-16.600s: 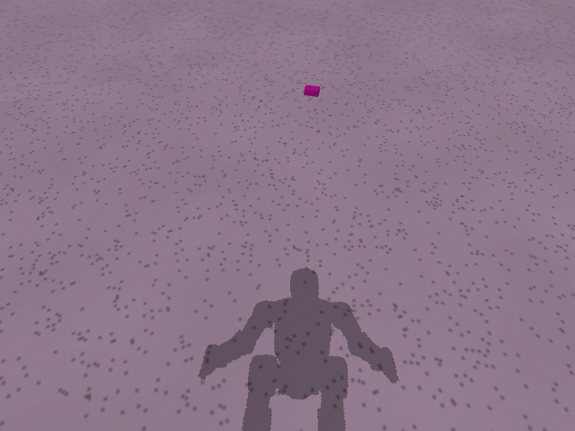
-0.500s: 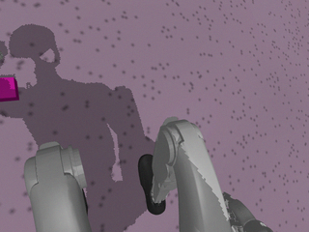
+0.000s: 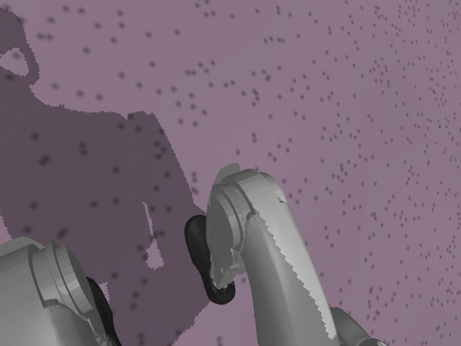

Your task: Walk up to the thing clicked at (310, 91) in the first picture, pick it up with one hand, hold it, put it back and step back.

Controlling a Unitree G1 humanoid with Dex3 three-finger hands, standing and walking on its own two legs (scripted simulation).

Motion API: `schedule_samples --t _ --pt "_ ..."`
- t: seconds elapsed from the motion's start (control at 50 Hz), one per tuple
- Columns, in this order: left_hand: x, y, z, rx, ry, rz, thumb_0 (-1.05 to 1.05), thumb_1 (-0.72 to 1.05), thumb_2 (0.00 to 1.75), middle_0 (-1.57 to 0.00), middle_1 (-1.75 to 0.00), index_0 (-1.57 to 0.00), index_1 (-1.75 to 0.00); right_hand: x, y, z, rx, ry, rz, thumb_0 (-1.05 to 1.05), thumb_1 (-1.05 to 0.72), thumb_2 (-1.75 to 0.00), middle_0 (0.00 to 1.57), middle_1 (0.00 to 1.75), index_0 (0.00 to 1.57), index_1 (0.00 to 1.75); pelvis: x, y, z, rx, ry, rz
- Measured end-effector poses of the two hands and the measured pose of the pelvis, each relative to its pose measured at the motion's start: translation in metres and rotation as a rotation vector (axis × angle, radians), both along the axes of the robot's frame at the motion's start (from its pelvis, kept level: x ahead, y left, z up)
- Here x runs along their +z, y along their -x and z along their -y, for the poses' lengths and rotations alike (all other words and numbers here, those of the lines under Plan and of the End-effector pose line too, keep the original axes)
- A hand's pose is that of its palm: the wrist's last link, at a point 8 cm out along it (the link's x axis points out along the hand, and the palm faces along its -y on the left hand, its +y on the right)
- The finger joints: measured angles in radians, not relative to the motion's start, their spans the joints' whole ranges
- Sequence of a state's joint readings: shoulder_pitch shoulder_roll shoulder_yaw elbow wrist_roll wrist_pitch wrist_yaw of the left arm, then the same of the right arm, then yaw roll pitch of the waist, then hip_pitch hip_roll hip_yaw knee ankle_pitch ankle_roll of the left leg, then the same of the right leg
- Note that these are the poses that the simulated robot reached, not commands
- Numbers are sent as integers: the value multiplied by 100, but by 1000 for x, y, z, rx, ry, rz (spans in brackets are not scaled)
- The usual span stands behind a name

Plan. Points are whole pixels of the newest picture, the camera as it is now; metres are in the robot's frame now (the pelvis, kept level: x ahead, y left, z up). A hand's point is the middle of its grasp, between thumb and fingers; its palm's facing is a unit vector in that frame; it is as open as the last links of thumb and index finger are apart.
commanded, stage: rest palm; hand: left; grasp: from above
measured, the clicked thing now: out of the picture +0.47 +0.33 -0.28
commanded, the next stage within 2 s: close in 0.92 s
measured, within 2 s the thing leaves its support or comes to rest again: neither
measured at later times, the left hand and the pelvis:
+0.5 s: hand out of the picture +0.44 +0.32 -0.24, palm faces -0.45 -0.08 -0.89, open 14.1 cm; pelvis +0.00 +0.01 +0.00, yaw -2 degrees
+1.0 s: hand out of the picture +0.45 +0.31 -0.26, palm faces -0.48 -0.14 -0.87, open 13.6 cm; pelvis +0.00 +0.00 +0.00, yaw -2 degrees
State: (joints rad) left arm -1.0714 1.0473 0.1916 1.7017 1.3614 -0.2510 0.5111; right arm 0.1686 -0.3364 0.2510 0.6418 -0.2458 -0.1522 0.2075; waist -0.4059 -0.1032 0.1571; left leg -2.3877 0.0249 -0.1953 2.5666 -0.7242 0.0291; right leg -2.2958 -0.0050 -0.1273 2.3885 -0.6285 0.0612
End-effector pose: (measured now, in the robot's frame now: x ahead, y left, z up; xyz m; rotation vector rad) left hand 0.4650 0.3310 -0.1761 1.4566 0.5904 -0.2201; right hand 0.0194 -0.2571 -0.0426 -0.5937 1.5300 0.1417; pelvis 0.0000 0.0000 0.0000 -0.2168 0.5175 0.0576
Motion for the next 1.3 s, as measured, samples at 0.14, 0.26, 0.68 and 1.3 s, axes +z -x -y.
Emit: schedule_samples --t 0.14,0.26,0.68,1.3 --pt "-11 7 1 -43 54 -20 0 -52 100 -8 -98 -8 -98 6 -7 0 33 20 -22 0 -90 -90 21 30 21 30 3 -1 0 -3 15 13" --pt "-10 13 4 -105 83 19 0 -52 101 -9 -96 -8 -97 10 -24 -1 86 37 10 0 -90 -90 21 30 21 30 3 0 -1 -6 25 32" --pt "-18 15 16 -71 33 41 0 -48 97 -12 -95 -11 -95 10 -36 -8 169 -33 79 0 -91 -90 21 30 21 30 0 5 -5 -7 33 44" --pt "-12 11 12 -86 26 36 0 -25 80 -25 -86 -27 -85 12 -27 -6 154 -29 61 0 -90 -90 21 30 21 30 3 5 -3 -17 37 55"
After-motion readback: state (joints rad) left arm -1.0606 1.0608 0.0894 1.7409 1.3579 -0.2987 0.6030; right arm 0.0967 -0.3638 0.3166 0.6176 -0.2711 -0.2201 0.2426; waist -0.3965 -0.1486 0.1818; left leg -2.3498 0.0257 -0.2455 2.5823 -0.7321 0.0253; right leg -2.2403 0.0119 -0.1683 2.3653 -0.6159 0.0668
